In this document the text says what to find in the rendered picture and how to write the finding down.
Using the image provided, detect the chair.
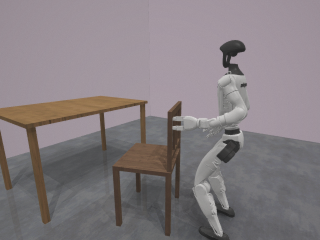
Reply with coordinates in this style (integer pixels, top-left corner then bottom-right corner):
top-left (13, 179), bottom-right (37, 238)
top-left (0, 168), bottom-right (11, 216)
top-left (112, 101), bottom-right (182, 237)

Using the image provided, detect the robot left upper arm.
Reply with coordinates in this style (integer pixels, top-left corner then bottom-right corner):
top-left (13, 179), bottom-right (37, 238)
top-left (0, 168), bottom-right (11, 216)
top-left (217, 74), bottom-right (248, 121)

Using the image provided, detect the robot left forearm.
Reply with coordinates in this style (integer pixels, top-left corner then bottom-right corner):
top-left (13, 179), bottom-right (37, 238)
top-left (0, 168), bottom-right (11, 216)
top-left (197, 107), bottom-right (245, 129)

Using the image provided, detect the humanoid robot head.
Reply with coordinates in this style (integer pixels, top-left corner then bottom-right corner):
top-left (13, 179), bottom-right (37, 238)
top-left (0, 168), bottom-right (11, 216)
top-left (220, 40), bottom-right (246, 76)

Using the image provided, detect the right robot shin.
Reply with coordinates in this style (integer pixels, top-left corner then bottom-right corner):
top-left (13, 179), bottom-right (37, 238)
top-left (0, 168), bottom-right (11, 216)
top-left (208, 167), bottom-right (229, 210)

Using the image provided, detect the left robot hand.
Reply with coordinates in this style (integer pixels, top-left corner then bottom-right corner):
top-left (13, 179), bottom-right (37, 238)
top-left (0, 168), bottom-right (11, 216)
top-left (172, 116), bottom-right (198, 131)

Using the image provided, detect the right robot hand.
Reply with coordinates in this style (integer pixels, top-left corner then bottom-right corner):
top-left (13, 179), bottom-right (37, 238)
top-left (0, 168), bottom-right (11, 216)
top-left (202, 126), bottom-right (223, 138)

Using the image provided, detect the robot right upper arm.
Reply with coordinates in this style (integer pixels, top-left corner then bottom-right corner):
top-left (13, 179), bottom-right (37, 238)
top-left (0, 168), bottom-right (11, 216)
top-left (245, 90), bottom-right (250, 110)

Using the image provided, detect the table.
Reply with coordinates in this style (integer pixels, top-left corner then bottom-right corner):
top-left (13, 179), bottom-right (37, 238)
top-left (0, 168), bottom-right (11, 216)
top-left (0, 96), bottom-right (148, 224)

